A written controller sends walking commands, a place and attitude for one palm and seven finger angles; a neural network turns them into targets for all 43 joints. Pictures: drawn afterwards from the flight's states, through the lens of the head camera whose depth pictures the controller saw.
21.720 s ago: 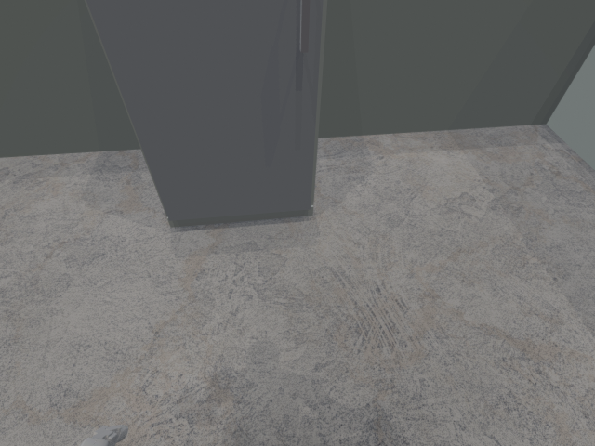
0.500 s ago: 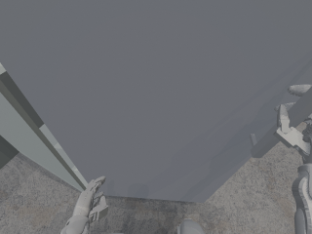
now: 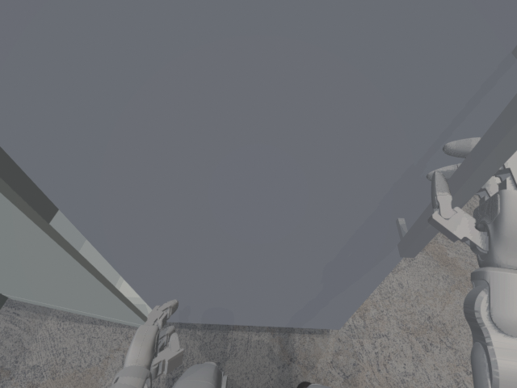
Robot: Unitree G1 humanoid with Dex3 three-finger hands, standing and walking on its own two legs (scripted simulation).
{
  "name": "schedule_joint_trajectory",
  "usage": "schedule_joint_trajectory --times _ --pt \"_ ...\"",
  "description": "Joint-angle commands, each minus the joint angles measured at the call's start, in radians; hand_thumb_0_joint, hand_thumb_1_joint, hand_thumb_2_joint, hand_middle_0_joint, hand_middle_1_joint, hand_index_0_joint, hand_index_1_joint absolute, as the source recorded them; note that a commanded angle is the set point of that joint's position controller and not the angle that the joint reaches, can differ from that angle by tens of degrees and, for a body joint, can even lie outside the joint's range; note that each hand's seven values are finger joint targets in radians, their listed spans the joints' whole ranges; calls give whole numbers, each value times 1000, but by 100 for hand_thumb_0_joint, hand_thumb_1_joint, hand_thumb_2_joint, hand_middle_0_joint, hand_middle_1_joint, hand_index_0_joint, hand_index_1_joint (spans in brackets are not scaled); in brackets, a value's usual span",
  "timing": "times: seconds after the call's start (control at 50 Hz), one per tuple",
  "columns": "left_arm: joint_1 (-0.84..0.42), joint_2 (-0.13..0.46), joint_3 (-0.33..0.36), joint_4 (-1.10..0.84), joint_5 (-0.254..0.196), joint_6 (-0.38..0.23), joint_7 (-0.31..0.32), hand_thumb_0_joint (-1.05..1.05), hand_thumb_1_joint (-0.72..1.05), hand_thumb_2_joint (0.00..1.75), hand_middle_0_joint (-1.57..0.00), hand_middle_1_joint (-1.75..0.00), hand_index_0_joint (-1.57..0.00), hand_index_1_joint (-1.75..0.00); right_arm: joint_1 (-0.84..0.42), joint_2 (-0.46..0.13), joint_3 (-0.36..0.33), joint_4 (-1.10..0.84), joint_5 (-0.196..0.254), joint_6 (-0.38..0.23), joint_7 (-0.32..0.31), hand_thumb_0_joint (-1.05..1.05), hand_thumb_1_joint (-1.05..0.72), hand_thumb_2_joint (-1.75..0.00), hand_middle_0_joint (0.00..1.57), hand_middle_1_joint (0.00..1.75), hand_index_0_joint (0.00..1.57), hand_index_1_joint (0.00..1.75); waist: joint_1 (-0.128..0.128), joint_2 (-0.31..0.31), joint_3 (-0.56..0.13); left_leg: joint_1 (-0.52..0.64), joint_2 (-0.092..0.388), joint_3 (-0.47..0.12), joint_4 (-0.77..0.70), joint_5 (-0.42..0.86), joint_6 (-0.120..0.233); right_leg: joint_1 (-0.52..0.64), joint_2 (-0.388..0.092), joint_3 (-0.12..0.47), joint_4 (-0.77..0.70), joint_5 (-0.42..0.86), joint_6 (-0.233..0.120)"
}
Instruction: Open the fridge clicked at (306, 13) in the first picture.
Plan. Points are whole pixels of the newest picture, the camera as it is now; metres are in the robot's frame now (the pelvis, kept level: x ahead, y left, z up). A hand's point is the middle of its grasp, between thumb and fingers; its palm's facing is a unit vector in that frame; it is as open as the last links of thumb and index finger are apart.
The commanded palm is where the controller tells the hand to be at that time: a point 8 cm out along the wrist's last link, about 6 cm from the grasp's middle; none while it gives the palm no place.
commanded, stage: stop walking and hold the door back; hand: right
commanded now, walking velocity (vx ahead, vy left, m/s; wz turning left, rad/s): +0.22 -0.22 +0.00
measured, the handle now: (450, 178) +0.34 -0.20 +0.18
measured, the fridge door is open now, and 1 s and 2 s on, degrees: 81 77 78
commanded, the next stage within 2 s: loosen the grip on the handle in 1.44 s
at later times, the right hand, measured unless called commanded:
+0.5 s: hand (441, 197) +0.31 -0.18 +0.19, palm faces +0.25 +0.95 -0.20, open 5.6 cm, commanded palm +0.30 -0.24 +0.16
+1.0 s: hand (429, 171) +0.35 -0.18 +0.19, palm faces +0.24 +0.96 -0.16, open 5.3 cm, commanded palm +0.30 -0.24 +0.16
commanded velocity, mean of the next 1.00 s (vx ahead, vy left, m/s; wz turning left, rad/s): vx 0.16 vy -0.06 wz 0.00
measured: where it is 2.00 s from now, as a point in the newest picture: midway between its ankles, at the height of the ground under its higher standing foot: outside the picture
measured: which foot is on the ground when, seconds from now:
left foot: up 0.00-0.06, down 0.08-0.48, up 0.50-0.72, down 0.74-1.00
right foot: down 0.00-0.08, up 0.10-0.44, down 0.46-0.76, up 0.78-1.00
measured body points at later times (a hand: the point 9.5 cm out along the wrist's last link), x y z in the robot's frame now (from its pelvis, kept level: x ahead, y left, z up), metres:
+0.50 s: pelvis -0.11 +0.03 -0.01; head -0.10 +0.03 +0.44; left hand +0.03 +0.32 -0.10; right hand +0.29 -0.23 +0.20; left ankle +0.00 +0.16 -0.73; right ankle -0.13 -0.09 -0.74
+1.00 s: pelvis -0.11 +0.03 -0.01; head -0.08 +0.05 +0.44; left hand -0.02 +0.32 -0.12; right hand +0.33 -0.23 +0.20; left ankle -0.06 +0.14 -0.74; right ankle -0.08 -0.11 -0.71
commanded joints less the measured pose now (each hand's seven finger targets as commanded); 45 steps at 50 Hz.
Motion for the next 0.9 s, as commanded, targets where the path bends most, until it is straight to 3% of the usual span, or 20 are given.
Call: schedule_joint_trajectory --times 0.0,0.02,0.06,0.08,0.1,0.14,0.18,0.34,0.4,0.42,0.46,0.5,0.56,0.6,0.68,0.72,0.74,0.76,0.82,0.88 --pt "-58 184 67 -111 -12 -33 22 0 90 90 -20 -30 -20 -30 -300 -109 -98 -67 -1 -77 -26 0 -90 -90 45 140 45 140 -22 -193 -328 290 -17 22 -319 97 0 65 -129 95 -37 64 -139" --pt "-52 179 66 -104 -15 -27 27 0 90 90 -20 -30 -20 -30 -402 -154 -123 -9 -10 -76 -28 0 -90 -90 45 140 45 140 -28 -84 -319 357 25 10 -468 195 5 -4 -57 47 46 -124 -98" --pt "-104 152 49 -110 -14 -13 45 0 90 90 -20 -30 -20 -30 -528 -323 -212 161 -21 -55 -36 0 -90 -90 45 140 45 140 -47 354 -236 223 435 -529 -654 216 177 -239 152 -17 584 -457 -10" --pt "-101 162 37 -80 4 -5 48 0 90 90 -20 -30 -20 -30 -581 -308 -202 243 -18 -53 -37 0 -90 -90 45 140 45 140 -36 236 -260 167 497 -524 -655 72 196 -235 122 57 718 -390 -16" --pt "-100 187 61 -63 -1 0 50 0 90 90 -20 -30 -20 -30 -658 -347 -224 297 -27 -66 -39 0 -90 -90 45 140 45 140 -15 312 -240 157 446 -557 -655 -42 163 -274 131 79 795 -316 -7" --pt "-107 194 52 -13 1 25 59 0 90 90 -20 -30 -20 -30 -782 -317 -185 462 -16 -115 -26 0 -90 -90 45 140 45 140 -13 229 -220 195 365 -307 -579 31 127 -292 99 50 823 -172 11" --pt "-89 218 67 -9 -4 53 60 0 90 90 -20 -30 -20 -30 -823 -365 -192 605 -18 -130 -15 0 -90 -90 45 140 45 140 -19 225 -220 200 350 -238 -578 16 110 -269 104 10 756 -157 6" --pt "-16 237 87 -10 -7 43 52 0 90 90 -20 -30 -20 -30 -1128 -309 -101 862 -32 -155 -6 0 -90 -90 45 140 45 140 -41 361 -292 185 344 -202 -699 -222 147 3 123 -183 218 -319 -41" --pt "40 241 83 12 -11 35 63 0 90 90 -20 -30 -20 -30 -1196 -297 -96 932 -40 -173 2 0 -90 -90 45 140 45 140 -16 233 -367 208 233 -99 -575 -125 107 217 150 -245 -106 -231 -59" --pt "62 260 92 6 -13 31 65 0 90 90 -20 -30 -20 -30 -1222 -301 -102 929 -39 -189 11 0 -90 -90 45 140 45 140 -11 131 -373 186 189 -68 -478 -61 84 265 93 -184 -170 -225 -78" --pt "58 298 97 -29 -27 23 65 0 90 90 -20 -30 -20 -30 -1312 -247 -58 921 -23 -191 25 0 -90 -90 45 140 45 140 -15 -178 -290 -62 40 94 -144 32 34 327 -209 205 -276 -249 -183" --pt "50 257 71 -10 -37 20 62 0 90 90 -20 -30 -20 -30 -1428 -220 -8 993 -50 -171 22 0 -90 -90 45 140 45 140 13 -194 -248 -172 81 -24 106 34 46 212 -292 337 -327 -446 -250" --pt "119 280 77 32 -41 23 73 0 90 90 -20 -30 -20 -30 -1424 -264 -26 1085 -47 -146 32 0 -90 -90 45 140 45 140 -2 -46 -266 -147 87 18 -5 93 38 278 -219 130 -199 -133 -220" --pt "135 279 70 47 -35 17 74 0 90 90 -20 -30 -20 -30 -1447 -231 2 1117 -43 -146 51 0 -90 -90 45 140 45 140 -4 -99 -315 -60 57 58 -130 81 40 306 -194 42 -127 67 -198" --pt "140 289 57 65 -33 9 73 0 90 90 -20 -30 -20 -30 -1429 -296 -34 1197 -43 -141 60 0 -90 -90 45 140 45 140 -5 -91 -354 269 25 84 -390 167 50 123 -147 -44 16 41 -134" --pt "134 270 70 73 -38 12 74 0 90 90 -20 -30 -20 -30 -1415 -377 -86 1221 -60 -142 45 0 -90 -90 45 140 45 140 -8 120 -423 528 223 -187 -465 185 148 -122 -37 -151 310 -59 -74" --pt "122 254 75 59 -33 12 79 0 90 90 -20 -30 -20 -30 -1395 -435 -136 1221 -63 -141 38 0 -90 -90 45 140 45 140 -22 277 -394 589 377 -419 -518 365 244 -288 57 -137 501 -362 -37" --pt "144 270 97 52 -44 5 70 0 90 90 -20 -30 -20 -30 -1318 -437 -140 1226 -56 -113 42 0 -90 -90 45 140 45 140 -20 362 -408 575 419 -476 -547 282 263 -305 70 -38 632 -443 -38" --pt "104 266 60 74 -33 -2 69 0 90 90 -20 -30 -20 -30 -1340 -489 -209 1195 -51 -125 38 0 -90 -90 45 140 45 140 -1 230 -343 472 361 -245 -505 384 217 -275 22 -20 635 -321 -22" --pt "80 268 53 53 -24 3 76 0 90 90 -20 -30 -20 -30 -1267 -501 -237 1187 -44 -136 44 0 -90 -90 45 140 45 140 -10 251 -319 325 305 -135 -521 342 181 -129 43 -90 446 -276 -24"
